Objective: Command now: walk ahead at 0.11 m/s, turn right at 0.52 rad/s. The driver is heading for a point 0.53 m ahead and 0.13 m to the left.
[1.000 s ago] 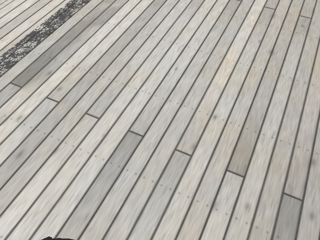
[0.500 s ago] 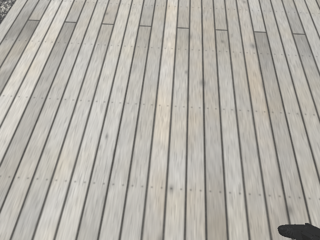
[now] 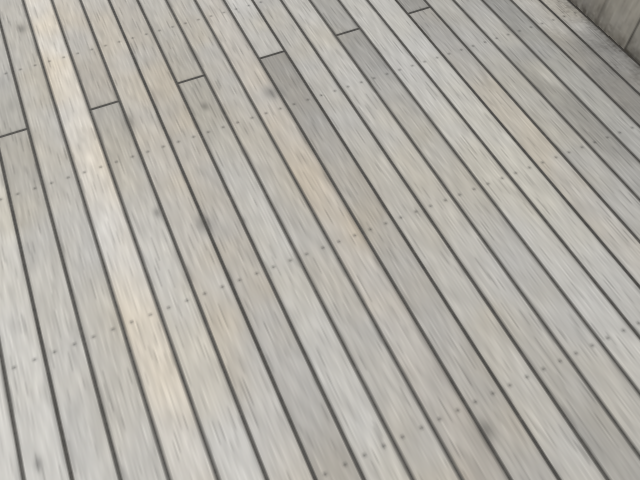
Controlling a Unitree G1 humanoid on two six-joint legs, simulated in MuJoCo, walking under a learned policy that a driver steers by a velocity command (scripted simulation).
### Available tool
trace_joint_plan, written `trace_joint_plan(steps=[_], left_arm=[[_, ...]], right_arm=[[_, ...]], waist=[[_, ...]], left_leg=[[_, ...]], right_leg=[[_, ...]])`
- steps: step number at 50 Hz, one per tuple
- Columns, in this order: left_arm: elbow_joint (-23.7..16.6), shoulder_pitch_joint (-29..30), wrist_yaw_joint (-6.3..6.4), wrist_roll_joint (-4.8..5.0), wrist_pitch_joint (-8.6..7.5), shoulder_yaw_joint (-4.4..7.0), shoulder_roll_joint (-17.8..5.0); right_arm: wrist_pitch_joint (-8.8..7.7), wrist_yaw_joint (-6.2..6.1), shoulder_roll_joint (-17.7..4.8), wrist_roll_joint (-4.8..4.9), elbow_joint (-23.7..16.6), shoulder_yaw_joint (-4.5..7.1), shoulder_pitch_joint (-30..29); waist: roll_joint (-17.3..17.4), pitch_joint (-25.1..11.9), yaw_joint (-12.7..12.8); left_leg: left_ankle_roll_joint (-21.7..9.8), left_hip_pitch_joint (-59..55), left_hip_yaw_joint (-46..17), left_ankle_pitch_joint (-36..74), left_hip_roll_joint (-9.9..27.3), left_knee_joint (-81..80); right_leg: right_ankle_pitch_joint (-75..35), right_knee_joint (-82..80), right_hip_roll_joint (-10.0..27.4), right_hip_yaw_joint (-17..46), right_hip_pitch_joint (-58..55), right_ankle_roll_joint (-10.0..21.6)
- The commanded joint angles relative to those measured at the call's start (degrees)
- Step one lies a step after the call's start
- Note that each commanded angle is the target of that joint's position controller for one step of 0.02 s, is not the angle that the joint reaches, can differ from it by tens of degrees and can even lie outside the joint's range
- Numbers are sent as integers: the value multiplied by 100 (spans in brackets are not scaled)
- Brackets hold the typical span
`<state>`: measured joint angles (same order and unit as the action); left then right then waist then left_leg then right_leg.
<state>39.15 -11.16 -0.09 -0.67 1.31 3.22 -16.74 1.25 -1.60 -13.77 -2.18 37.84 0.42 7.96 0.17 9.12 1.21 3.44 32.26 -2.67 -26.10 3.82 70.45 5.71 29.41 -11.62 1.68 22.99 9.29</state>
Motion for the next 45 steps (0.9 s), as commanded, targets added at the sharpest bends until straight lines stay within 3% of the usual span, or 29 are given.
trace_joint_plan(steps=[1,5,8,12,14,15,16,17,18,19,20,22,25,27,29,30,31,34,45], left_arm=[[-197,-325,26,-69,-169,226,-786],[-76,-345,31,-64,-90,191,-672],[-13,-421,6,-100,-13,184,-630],[81,-452,-8,-148,64,167,-594],[135,-356,43,-74,82,135,-559],[155,-362,85,-14,64,95,-464],[141,-551,103,9,18,15,-181],[83,-584,100,68,-5,9,-151],[184,-435,96,-54,18,86,-455],[213,-370,65,-33,36,119,-480],[266,-338,48,-1,56,119,-434],[358,-378,5,-4,98,61,-293],[475,-227,32,53,113,-33,-149],[593,-258,72,58,91,-77,-122],[629,-126,125,-52,18,-49,-449],[746,20,143,-2,16,12,-650],[788,48,131,43,4,-32,-416],[1027,9,190,14,-26,-82,-360],[1792,6,240,23,-69,-125,-341]], right_arm=[[102,-31,-700,47,-75,228,886],[179,-8,-605,106,-159,203,482],[232,-8,-631,143,-183,216,253],[181,-39,-619,198,-171,215,227],[109,-69,-532,190,-52,195,551],[39,-98,-552,143,6,191,692],[-30,-139,-828,38,-50,212,604],[-44,-104,-1213,9,-151,268,190],[-64,-66,-946,58,-75,232,293],[-100,-38,-766,97,-39,161,266],[-110,-34,-719,102,-3,142,184],[-121,-44,-737,110,74,138,95],[-88,0,-803,126,258,172,400],[-58,7,-864,164,350,211,404],[-98,35,-766,153,350,203,499],[-115,64,-700,196,374,200,681],[-101,43,-723,175,484,192,492],[-52,33,-739,144,606,220,333],[-43,17,-664,137,1342,192,463]], waist=[[232,-1830,-209],[-199,-1727,-85],[-445,-1470,52],[-663,-1193,107],[-611,-1136,-112],[-471,-1144,-182],[256,-1197,-23],[1091,-952,170],[909,-1001,-45],[731,-975,-12],[637,-941,24],[856,-987,76],[893,-1160,-112],[822,-1237,-44],[440,-1362,-178],[-181,-1201,-396],[-139,-1147,-187],[-192,-903,-139],[-24,-728,-183]], left_leg=[[-75,-571,33,404,42,-507],[-135,-617,26,901,-54,-1413],[-164,-738,46,744,-179,-1979],[-316,-1184,144,259,-438,-2975],[-440,-1833,208,668,-519,-4261],[-511,-2351,9,1201,-327,-5029],[-694,-2661,-853,1312,570,-5506],[-1279,-2326,-1929,2715,1506,-5614],[-1721,-1978,-1865,3433,1673,-5475],[-1758,-1963,-1600,3703,1456,-5413],[-1627,-1995,-1273,3754,1197,-5348],[-1356,-2278,-784,4356,779,-5075],[-1268,-2753,-679,4980,635,-4722],[-1070,-2692,-659,4727,529,-4569],[-754,-2203,-688,3445,378,-4627],[-664,-2117,-428,2727,58,-4884],[-607,-2292,-323,2263,-18,-4912],[-647,-2368,-325,2384,26,-4857],[-613,-2425,-347,1904,44,-5128]], right_leg=[[-4155,-718,1908,1726,-976,658],[-2447,-957,1685,1711,-944,272],[-1102,-1110,1690,1925,-931,265],[-676,-975,1770,2257,-980,288],[-761,-715,1673,2312,-903,99],[-407,-549,1532,2283,-670,-140],[519,-10,1183,1879,-379,-456],[1595,284,330,895,44,-679],[2244,1011,488,650,-406,-760],[2217,1303,530,626,-482,-808],[2107,1410,570,601,-515,-878],[1912,1160,667,454,-612,-974],[1647,228,727,135,-852,-1016],[595,-780,840,122,-1400,-963],[-592,-862,1383,739,-2103,-865],[-1013,-477,1481,786,-1918,-711],[-672,-555,1462,813,-1663,-673],[-456,-749,1407,826,-1446,-717],[-54,-1055,1471,899,-1341,-663]])
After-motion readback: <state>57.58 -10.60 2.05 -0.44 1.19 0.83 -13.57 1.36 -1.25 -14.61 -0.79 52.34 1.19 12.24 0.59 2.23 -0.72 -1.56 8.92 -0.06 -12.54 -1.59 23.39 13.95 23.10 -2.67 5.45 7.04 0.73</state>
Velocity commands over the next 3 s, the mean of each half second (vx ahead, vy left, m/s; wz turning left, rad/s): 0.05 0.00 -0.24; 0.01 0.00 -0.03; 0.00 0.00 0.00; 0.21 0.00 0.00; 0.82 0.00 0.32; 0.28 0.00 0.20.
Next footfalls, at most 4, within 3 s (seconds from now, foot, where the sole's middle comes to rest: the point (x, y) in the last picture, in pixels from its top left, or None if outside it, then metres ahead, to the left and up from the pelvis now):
0.32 left None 0.11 0.17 -0.76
0.56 right None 0.07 -0.04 -0.76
2.48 left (309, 385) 0.56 0.07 -0.76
2.92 right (338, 272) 0.83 0.01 -0.76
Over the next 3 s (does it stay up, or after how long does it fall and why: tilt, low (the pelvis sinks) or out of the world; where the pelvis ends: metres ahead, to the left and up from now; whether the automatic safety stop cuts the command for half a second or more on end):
stays up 0.67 0.04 0.01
